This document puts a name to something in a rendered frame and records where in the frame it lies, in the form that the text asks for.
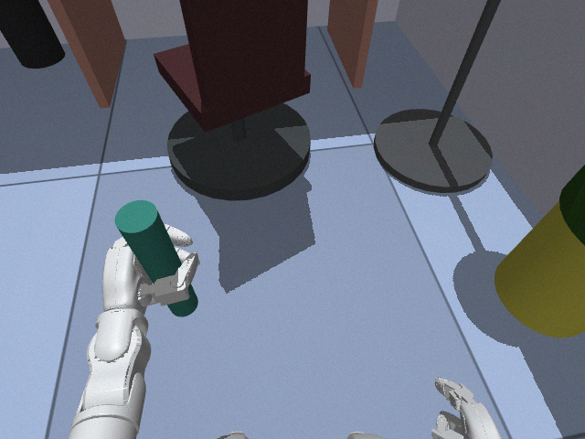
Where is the office chair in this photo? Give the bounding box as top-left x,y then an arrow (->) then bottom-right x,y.
154,0 -> 311,201

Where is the left robot arm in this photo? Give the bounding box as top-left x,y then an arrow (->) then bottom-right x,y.
69,307 -> 151,439

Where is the coat stand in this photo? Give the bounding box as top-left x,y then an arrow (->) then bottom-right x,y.
374,0 -> 501,193

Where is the left robot hand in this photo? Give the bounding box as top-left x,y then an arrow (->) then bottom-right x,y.
102,224 -> 200,315

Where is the right robot hand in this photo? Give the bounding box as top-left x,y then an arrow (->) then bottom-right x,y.
431,378 -> 502,439

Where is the potted plant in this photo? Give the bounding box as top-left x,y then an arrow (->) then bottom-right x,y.
495,165 -> 585,337

